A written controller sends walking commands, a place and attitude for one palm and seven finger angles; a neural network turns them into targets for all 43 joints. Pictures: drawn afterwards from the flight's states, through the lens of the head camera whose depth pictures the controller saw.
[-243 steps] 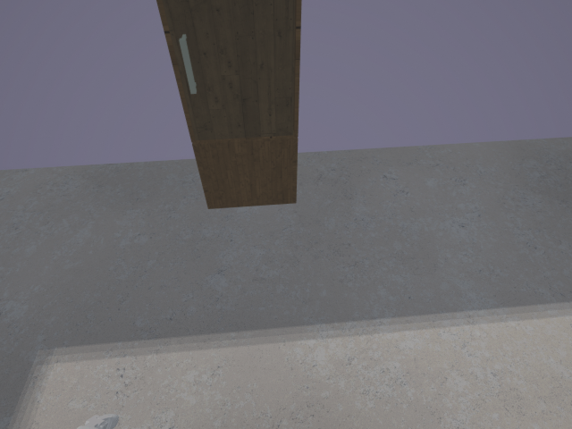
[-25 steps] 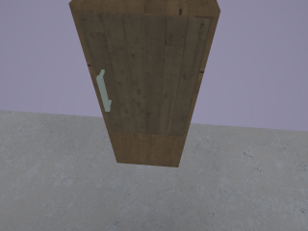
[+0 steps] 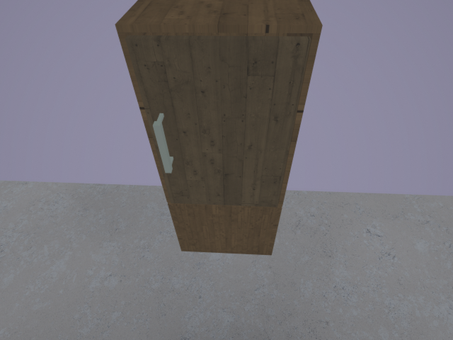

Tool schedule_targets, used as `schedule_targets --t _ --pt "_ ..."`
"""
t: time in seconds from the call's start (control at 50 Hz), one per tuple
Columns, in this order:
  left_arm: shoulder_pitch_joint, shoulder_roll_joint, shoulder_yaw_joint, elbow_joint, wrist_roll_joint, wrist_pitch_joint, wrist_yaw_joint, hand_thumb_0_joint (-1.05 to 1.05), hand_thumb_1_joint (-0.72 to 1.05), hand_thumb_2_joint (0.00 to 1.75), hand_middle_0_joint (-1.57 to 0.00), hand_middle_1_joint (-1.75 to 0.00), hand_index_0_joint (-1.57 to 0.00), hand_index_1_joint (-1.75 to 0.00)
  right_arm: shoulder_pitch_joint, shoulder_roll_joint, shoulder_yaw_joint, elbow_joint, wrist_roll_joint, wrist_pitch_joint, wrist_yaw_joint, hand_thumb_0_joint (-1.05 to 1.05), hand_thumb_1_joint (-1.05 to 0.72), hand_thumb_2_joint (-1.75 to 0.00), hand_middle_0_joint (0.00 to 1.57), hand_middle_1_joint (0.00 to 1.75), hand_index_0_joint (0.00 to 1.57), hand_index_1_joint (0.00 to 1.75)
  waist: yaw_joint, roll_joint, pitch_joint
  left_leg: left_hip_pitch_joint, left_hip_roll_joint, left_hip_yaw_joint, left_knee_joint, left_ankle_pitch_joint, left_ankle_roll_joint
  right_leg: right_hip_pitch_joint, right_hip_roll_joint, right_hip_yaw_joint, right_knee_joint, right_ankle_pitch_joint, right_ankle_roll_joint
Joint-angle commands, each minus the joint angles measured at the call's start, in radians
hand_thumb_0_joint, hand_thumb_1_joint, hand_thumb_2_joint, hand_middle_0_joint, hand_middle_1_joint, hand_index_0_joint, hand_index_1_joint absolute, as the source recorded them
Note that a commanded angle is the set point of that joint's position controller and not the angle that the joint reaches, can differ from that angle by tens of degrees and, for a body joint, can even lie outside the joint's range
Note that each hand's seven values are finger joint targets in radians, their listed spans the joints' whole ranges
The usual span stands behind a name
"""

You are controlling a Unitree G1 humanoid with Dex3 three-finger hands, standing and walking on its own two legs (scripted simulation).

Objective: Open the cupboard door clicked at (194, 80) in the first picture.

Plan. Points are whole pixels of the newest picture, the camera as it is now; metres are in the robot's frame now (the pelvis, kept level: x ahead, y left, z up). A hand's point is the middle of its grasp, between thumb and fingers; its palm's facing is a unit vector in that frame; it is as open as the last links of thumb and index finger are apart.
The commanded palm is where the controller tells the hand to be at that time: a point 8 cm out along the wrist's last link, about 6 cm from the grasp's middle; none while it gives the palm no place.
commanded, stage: look again from close up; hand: left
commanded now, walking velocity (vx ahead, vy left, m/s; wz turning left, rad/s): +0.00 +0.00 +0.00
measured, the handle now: (165, 144) +0.61 +0.21 -0.03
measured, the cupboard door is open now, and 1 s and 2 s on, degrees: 0 0 0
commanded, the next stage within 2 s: shuffle to correct the standing spot in 0.28 s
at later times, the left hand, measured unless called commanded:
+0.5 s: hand out of the picture +0.01 +0.17 -0.17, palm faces +0.01 -0.98 -0.20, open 7.4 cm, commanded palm none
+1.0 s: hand out of the picture +0.09 +0.17 -0.18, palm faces +0.05 -0.97 -0.24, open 7.3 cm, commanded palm none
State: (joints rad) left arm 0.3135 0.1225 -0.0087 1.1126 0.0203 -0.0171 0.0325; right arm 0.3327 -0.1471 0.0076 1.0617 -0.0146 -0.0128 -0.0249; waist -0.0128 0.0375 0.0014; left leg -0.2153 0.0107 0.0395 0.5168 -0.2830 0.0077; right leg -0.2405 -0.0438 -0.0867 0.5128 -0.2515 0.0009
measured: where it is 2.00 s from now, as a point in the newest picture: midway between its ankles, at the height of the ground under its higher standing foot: outside the picture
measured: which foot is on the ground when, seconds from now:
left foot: down 0.00-1.00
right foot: down 0.00-1.00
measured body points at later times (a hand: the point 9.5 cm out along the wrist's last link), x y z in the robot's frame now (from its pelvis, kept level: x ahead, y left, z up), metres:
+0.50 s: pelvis +0.01 +0.00 +0.00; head +0.01 -0.01 +0.45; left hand +0.01 +0.22 -0.15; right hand +0.00 -0.22 -0.16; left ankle +0.00 +0.11 -0.74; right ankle +0.02 -0.12 -0.74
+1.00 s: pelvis +0.08 -0.01 -0.01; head +0.11 -0.02 +0.44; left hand +0.09 +0.22 -0.16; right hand +0.07 -0.21 -0.17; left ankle +0.04 +0.11 -0.73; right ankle +0.04 -0.10 -0.74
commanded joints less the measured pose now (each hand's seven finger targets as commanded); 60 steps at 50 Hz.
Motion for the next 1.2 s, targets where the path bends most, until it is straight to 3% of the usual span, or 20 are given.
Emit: schedule_targets --t 0.0,0.36,0.46,0.52,0.58,0.64,0.7,0.74,0.76,0.8,0.84,0.86,0.88,0.94,0.98,1.02,1.04,1.08,1.16,1.18 --pt "0.039 0.104 0.018 -0.042 -0.007 -0.011 0.0 0.0 0.9 0.9 -0.2 -0.3 -0.2 -0.3 0.043 -0.091 -0.012 -0.046 -0.002 -0.026 -0.001 0.0 -0.9 -0.9 0.2 0.3 0.2 0.3 0.017 -0.045 0.104 -0.118 0.088 -0.115 -0.186 0.009 0.034 0.016 -0.053 0.089 -0.094 -0.017 -0.036" --pt "0.016 0.13 0.026 -0.036 -0.006 -0.011 -0.001 0.0 0.9 0.9 -0.2 -0.3 -0.2 -0.3 0.02 -0.1 -0.012 0.008 -0.001 -0.03 -0.004 0.0 -0.9 -0.9 0.2 0.3 0.2 0.3 0.02 -0.033 0.063 -0.04 0.086 -0.084 -0.184 0.109 0.028 0.045 -0.071 0.098 -0.108 0.069 -0.033" --pt "0.043 0.131 0.035 -0.036 0.004 -0.003 -0.01 0.0 0.9 0.9 -0.2 -0.3 -0.2 -0.3 0.029 -0.086 -0.014 0.011 -0.01 -0.012 0.005 0.0 -0.9 -0.9 0.2 0.3 0.2 0.3 0.023 -0.065 0.128 -0.107 0.055 -0.057 -0.14 -0.183 0.033 -0.02 -0.075 0.137 -0.128 -0.262 -0.059" --pt "0.067 0.148 0.047 -0.041 0.004 -0.006 -0.013 0.0 0.9 0.9 -0.2 -0.3 -0.2 -0.3 0.034 -0.071 -0.015 -0.001 -0.012 -0.012 0.009 0.0 -0.9 -0.9 0.2 0.3 0.2 0.3 0.024 -0.106 0.139 -0.129 0.024 -0.019 -0.062 -0.161 0.031 -0.025 -0.1 0.19 -0.157 -0.33 -0.087" --pt "0.087 0.154 0.059 -0.039 0.001 -0.014 -0.013 0.0 0.9 0.9 -0.2 -0.3 -0.2 -0.3 0.045 -0.056 -0.013 -0.007 -0.01 -0.026 0.01 0.0 -0.9 -0.9 0.2 0.3 0.2 0.3 0.022 -0.115 0.123 -0.126 0.011 0.008 0.001 -0.078 0.028 -0.009 -0.13 0.211 -0.147 -0.258 -0.111" --pt "0.073 0.141 0.064 -0.044 0.004 -0.017 -0.016 0.0 0.9 0.9 -0.2 -0.3 -0.2 -0.3 0.085 -0.065 -0.013 0.008 -0.008 -0.041 0.007 0.0 -0.9 -0.9 0.2 0.3 0.2 0.3 0.007 -0.024 0.103 -0.051 0.043 -0.022 -0.035 0.047 0.043 -0.023 -0.083 0.116 -0.027 -0.105 -0.093" --pt "0.027 0.078 0.051 -0.065 0.009 -0.022 -0.018 0.0 0.9 0.9 -0.2 -0.3 -0.2 -0.3 0.168 -0.13 -0.029 0.043 -0.008 -0.049 -0.008 0.0 -0.9 -0.9 0.2 0.3 0.2 0.3 -0.016 0.157 0.091 0.098 0.201 -0.205 -0.123 0.339 0.137 -0.157 0.029 -0.04 0.226 -0.109 -0.048" --pt "-0.026 0.06 0.044 -0.083 0.005 -0.026 -0.014 0.0 0.9 0.9 -0.2 -0.3 -0.2 -0.3 0.177 -0.119 -0.027 0.05 -0.01 -0.046 -0.019 0.0 -0.9 -0.9 0.2 0.3 0.2 0.3 -0.022 0.141 0.118 0.178 0.261 -0.244 -0.099 0.682 0.193 -0.25 0.024 -0.029 0.247 -0.265 -0.042" --pt "-0.021 0.057 0.046 -0.081 -0.001 -0.027 -0.013 0.0 0.9 0.9 -0.2 -0.3 -0.2 -0.3 0.151 -0.114 -0.022 0.043 -0.009 -0.044 -0.023 0.0 -0.9 -0.9 0.2 0.3 0.2 0.3 -0.005 0.112 0.108 0.152 0.243 -0.198 -0.063 0.793 0.176 -0.179 0.013 -0.019 0.169 -0.223 -0.043" --pt "0.128 0.082 0.056 -0.03 -0.004 -0.031 -0.005 0.0 0.9 0.9 -0.2 -0.3 -0.2 -0.3 0.07 -0.096 -0.019 0.013 0.004 -0.043 -0.029 0.0 -0.9 -0.9 0.2 0.3 0.2 0.3 0.064 0.0 0.015 0.005 0.128 -0.059 0.083 0.723 0.077 0.131 -0.044 0.068 0.02 0.304 -0.055" --pt "0.184 0.16 0.062 0.003 -0.01 -0.039 0.009 0.0 0.9 0.9 -0.2 -0.3 -0.2 -0.3 0.033 -0.064 -0.02 -0.004 0.014 -0.038 -0.026 0.0 -0.9 -0.9 0.2 0.3 0.2 0.3 0.06 -0.17 -0.013 -0.117 0.041 0.005 0.138 0.224 0.0 0.249 -0.221 0.186 0.011 0.911 -0.132" --pt "0.174 0.17 0.062 0.003 -0.007 -0.035 0.015 0.0 0.9 0.9 -0.2 -0.3 -0.2 -0.3 0.015 -0.044 -0.023 -0.009 0.016 -0.024 -0.024 0.0 -0.9 -0.9 0.2 0.3 0.2 0.3 0.061 -0.244 0.006 -0.162 0.027 0.012 0.189 -0.096 -0.013 0.26 -0.272 0.2 -0.002 1.082 -0.172" --pt "0.152 0.165 0.059 -0.008 0.003 -0.027 0.021 0.0 0.9 0.9 -0.2 -0.3 -0.2 -0.3 -0.003 -0.031 -0.028 -0.014 0.019 -0.015 -0.024 0.0 -0.9 -0.9 0.2 0.3 0.2 0.3 0.06 -0.25 0.016 -0.191 0.026 0.007 0.223 -0.234 -0.014 0.25 -0.295 0.205 -0.002 1.132 -0.198" --pt "0.066 0.159 0.059 -0.052 0.006 -0.005 0.028 0.0 0.9 0.9 -0.2 -0.3 -0.2 -0.3 0.002 -0.002 -0.033 -0.006 0.017 0.001 -0.018 0.0 -0.9 -0.9 0.2 0.3 0.2 0.3 0.027 -0.192 0.006 -0.135 0.023 0.023 0.074 -0.142 -0.02 0.206 -0.247 0.135 0.037 0.979 -0.171" --pt "0.022 0.162 0.062 -0.084 -0.008 0.008 0.025 0.0 0.9 0.9 -0.2 -0.3 -0.2 -0.3 0.035 -0.028 -0.042 0.01 0.008 0.005 -0.016 0.0 -0.9 -0.9 0.2 0.3 0.2 0.3 0.004 -0.139 -0.025 0.037 0.036 0.038 -0.063 0.263 -0.016 0.097 -0.175 0.093 0.084 0.731 -0.101" --pt "0.009 0.129 0.063 -0.119 -0.002 0.02 0.026 0.0 0.9 0.9 -0.2 -0.3 -0.2 -0.3 0.034 -0.086 -0.055 0.001 -0.004 0.007 -0.014 0.0 -0.9 -0.9 0.2 0.3 0.2 0.3 0.011 -0.002 -0.031 0.136 0.167 -0.034 -0.031 0.685 0.045 -0.023 -0.077 0.029 0.109 0.316 -0.03" --pt "-0.015 0.117 0.06 -0.129 -0.003 0.024 0.026 0.0 0.9 0.9 -0.2 -0.3 -0.2 -0.3 0.019 -0.11 -0.056 -0.006 -0.002 0.006 -0.016 0.0 -0.9 -0.9 0.2 0.3 0.2 0.3 0.013 0.106 -0.009 0.095 0.208 -0.084 -0.063 0.777 0.086 -0.019 -0.044 0.01 0.138 0.15 -0.009" --pt "-0.005 0.105 0.058 -0.126 -0.005 0.028 0.021 0.0 0.9 0.9 -0.2 -0.3 -0.2 -0.3 -0.039 -0.117 -0.052 -0.026 -0.003 0.003 -0.018 0.0 -0.9 -0.9 0.2 0.3 0.2 0.3 0.037 0.11 0.017 0.055 0.226 -0.114 -0.092 0.757 0.123 -0.007 -0.027 0.024 0.123 -0.067 -0.01" --pt "0.027 0.15 0.056 -0.108 0.004 0.01 0.015 0.0 0.9 0.9 -0.2 -0.3 -0.2 -0.3 -0.067 -0.088 -0.049 -0.057 0.0 0.008 -0.013 0.0 -0.9 -0.9 0.2 0.3 0.2 0.3 0.028 -0.123 -0.028 0.02 0.099 0.0 -0.001 0.322 0.02 0.057 -0.139 0.138 -0.05 0.334 -0.057" --pt "0.075 0.159 0.05 -0.097 0.006 -0.008 0.048 0.0 0.9 0.9 -0.2 -0.3 -0.2 -0.3 -0.134 -0.149 -0.061 -0.118 0.012 -0.004 -0.001 0.0 -0.9 -0.9 0.2 0.3 0.2 0.3 0.034 -0.068 -0.017 0.007 0.108 0.029 0.142 0.335 -0.011 0.037 -0.161 0.202 -0.046 0.755 -0.037"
